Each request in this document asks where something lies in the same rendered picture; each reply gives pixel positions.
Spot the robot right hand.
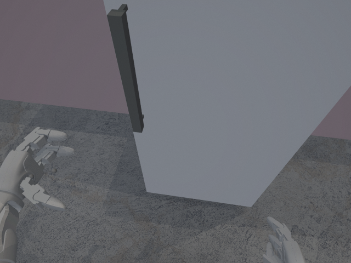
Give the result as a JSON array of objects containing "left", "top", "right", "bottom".
[{"left": 263, "top": 216, "right": 306, "bottom": 263}]

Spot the fridge door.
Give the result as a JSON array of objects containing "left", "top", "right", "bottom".
[{"left": 104, "top": 0, "right": 351, "bottom": 207}]

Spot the left robot forearm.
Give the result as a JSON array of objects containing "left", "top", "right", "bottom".
[{"left": 0, "top": 191, "right": 24, "bottom": 263}]

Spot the handle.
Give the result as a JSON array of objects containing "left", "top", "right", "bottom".
[{"left": 107, "top": 4, "right": 144, "bottom": 133}]

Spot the robot left hand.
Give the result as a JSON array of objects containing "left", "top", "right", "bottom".
[{"left": 0, "top": 127, "right": 76, "bottom": 211}]

